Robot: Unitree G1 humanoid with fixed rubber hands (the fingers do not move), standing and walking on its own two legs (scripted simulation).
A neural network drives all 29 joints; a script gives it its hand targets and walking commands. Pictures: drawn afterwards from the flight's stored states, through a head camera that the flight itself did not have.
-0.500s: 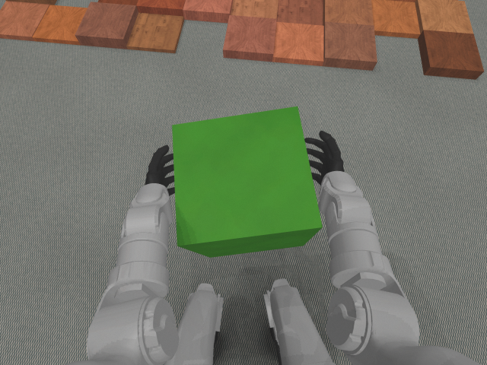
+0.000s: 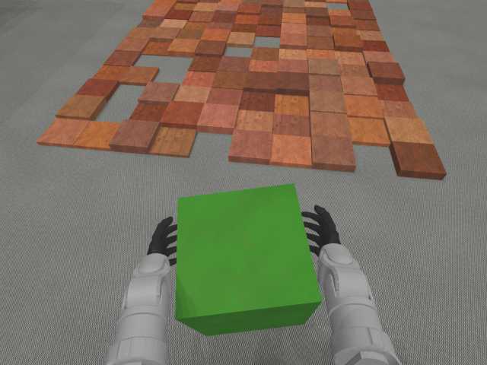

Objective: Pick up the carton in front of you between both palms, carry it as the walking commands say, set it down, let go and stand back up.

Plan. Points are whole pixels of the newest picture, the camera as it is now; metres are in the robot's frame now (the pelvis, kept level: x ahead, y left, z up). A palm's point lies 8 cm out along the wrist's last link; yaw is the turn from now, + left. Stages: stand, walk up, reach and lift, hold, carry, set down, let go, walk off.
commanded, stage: reach and lift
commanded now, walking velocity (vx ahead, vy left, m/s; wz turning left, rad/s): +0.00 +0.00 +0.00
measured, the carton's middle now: (246, 266) +0.31 +0.00 -0.07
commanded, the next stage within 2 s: hold in 1.14 s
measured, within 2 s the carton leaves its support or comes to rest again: neither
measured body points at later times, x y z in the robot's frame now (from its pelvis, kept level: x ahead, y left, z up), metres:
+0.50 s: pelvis -0.02 +0.01 +0.01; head -0.04 +0.01 +0.46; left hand +0.29 +0.16 +0.03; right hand +0.30 -0.14 +0.03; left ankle +0.00 +0.14 -0.73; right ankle +0.01 -0.12 -0.73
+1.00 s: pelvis +0.00 +0.00 +0.02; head -0.03 -0.01 +0.47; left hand +0.29 +0.16 +0.04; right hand +0.31 -0.15 +0.04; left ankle +0.00 +0.14 -0.73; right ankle +0.01 -0.12 -0.73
